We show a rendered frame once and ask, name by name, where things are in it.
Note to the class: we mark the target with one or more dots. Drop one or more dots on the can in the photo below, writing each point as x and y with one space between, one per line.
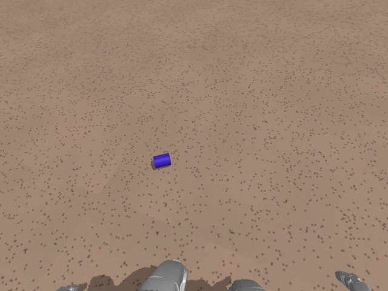
162 160

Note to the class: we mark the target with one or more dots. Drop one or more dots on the right robot hand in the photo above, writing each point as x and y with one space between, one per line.
351 281

